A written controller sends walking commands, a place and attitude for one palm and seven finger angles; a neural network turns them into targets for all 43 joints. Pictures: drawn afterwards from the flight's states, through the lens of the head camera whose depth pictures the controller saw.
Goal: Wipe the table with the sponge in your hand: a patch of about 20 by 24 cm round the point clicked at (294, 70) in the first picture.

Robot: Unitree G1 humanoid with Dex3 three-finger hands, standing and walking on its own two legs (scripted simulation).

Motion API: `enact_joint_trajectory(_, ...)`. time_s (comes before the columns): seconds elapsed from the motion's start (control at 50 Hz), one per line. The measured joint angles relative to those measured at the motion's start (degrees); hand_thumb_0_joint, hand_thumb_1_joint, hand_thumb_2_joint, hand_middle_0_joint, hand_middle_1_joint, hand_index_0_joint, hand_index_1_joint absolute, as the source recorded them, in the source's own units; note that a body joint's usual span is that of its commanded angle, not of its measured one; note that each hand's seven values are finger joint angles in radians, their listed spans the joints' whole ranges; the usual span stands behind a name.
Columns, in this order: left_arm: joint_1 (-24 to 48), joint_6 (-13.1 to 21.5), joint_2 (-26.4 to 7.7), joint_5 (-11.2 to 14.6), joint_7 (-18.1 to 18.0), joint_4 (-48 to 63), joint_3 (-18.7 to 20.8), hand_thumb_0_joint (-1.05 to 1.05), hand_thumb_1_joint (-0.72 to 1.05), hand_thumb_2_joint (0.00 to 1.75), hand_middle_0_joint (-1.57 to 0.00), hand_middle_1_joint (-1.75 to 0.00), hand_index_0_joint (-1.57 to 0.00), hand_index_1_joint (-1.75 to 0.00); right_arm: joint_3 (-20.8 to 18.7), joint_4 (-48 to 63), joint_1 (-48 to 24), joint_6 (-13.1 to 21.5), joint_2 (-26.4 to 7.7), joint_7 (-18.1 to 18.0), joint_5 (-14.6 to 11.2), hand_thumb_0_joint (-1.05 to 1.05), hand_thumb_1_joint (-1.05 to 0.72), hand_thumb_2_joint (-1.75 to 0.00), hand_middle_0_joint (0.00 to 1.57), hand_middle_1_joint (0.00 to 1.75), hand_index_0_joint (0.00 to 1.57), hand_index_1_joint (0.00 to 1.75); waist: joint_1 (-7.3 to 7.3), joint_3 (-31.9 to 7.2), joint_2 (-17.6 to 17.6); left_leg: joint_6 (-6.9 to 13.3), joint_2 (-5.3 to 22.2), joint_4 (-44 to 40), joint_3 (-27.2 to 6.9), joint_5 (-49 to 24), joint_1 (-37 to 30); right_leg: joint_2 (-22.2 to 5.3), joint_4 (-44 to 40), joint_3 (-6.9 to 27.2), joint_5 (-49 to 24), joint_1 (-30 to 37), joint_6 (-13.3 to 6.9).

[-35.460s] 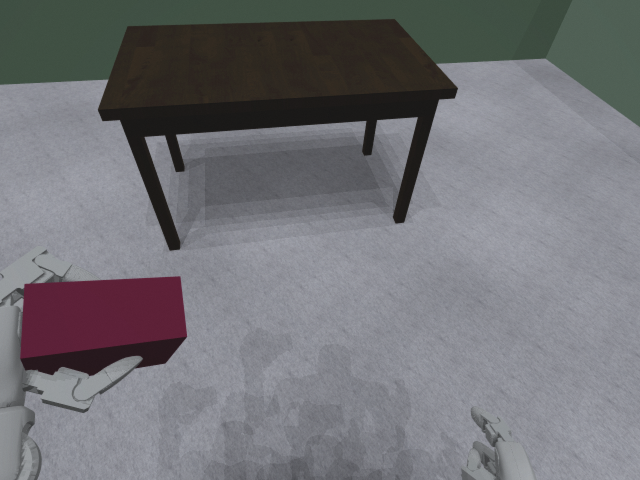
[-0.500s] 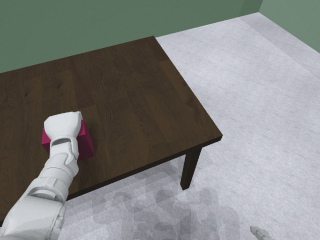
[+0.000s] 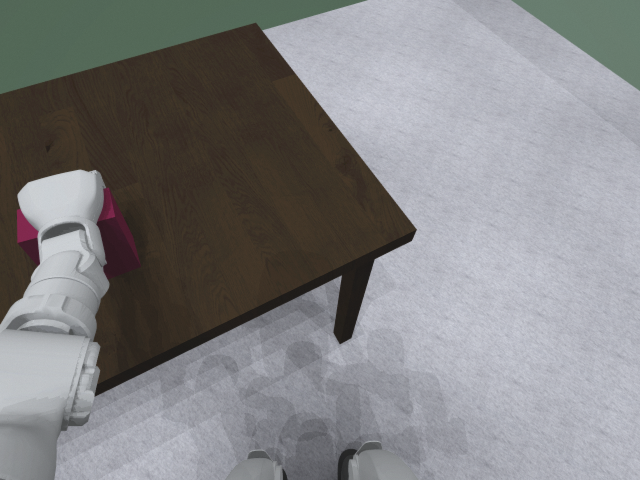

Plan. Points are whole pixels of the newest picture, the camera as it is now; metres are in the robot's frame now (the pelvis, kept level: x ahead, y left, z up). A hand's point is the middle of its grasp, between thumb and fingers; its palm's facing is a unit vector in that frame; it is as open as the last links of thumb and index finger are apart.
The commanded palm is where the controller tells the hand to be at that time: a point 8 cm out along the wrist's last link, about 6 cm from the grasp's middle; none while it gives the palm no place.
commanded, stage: wipe forward along the third lane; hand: left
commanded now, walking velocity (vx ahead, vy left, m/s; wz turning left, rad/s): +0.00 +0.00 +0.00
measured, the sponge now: (90, 250) +0.43 +0.32 -0.03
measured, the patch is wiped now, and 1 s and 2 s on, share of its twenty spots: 0.80 1.00 1.00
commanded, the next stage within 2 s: wipe back along the third lane in 0.78 s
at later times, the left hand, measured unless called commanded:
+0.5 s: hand (73, 197) +0.49 +0.34 +0.01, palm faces -0.15 +0.03 -0.99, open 9.7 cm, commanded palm +0.49 +0.32 +0.03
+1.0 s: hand (66, 179) +0.53 +0.36 +0.01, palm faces -0.15 +0.03 -0.99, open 9.7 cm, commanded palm +0.51 +0.33 +0.03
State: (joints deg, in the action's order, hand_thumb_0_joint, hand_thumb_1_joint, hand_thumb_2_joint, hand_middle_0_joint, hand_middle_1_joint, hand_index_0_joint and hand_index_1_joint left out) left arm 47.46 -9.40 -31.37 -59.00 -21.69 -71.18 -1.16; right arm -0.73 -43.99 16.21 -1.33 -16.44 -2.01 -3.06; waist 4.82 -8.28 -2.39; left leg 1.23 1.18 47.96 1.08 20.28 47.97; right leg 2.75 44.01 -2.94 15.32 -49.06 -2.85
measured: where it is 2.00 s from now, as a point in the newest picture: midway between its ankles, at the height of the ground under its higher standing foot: outside the picture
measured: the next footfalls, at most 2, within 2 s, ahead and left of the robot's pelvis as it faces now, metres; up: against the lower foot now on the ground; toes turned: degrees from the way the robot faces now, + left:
none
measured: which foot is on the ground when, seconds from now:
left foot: down 0.00-1.00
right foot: down 0.00-1.00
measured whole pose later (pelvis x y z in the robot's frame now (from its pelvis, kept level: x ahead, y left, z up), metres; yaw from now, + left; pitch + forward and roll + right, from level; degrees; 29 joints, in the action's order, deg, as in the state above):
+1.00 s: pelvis +0.02 +0.03 -0.01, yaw -2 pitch +26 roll -4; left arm 59.2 -9.5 -40.0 -62.4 -15.7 -74.4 1.0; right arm 0.5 -41.7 19.5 -5.5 -15.5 -0.6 -1.8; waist 8.5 -8.2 -2.5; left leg 3.5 1.2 53.0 1.2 24.2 55.2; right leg 2.9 45.5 -2.7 17.2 -54.7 -0.5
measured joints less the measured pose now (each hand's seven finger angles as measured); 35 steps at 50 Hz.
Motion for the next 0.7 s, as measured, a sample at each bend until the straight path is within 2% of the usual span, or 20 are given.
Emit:
enact_joint_trajectory(0.38, 7.3, -0.7, -3.2, -1.7, 1.9, -4.2, 0.9, 0.01, -0.52, 1.11, -0.79, -1.35, -0.80, -1.37, 1.3, 1.5, 0.0, -0.1, 0.8, 0.9, 0.5, 0.00, -0.90, -0.90, 0.21, 0.30, 0.20, 0.30, 1.69, -0.5, 0.1, 1.0, -0.1, 3.1, 0.1, 1.6, 4.5, -0.1, 1.7, 0.1, 0.8, -3.8, 1.1)
enact_joint_trajectory(0.7, 11.0, -0.2, -6.7, -3.0, 4.6, -4.6, 2.1, 0.00, -0.52, 1.11, -0.79, -1.35, -0.81, -1.37, 1.5, 2.0, 1.7, -2.3, 0.6, 1.0, 1.0, 0.00, -0.90, -0.90, 0.21, 0.30, 0.20, 0.30, 3.01, -0.2, 0.2, 1.8, -0.1, 4.4, 0.1, 3.1, 6.3, -0.1, 1.8, 0.2, 1.6, -5.1, 1.9)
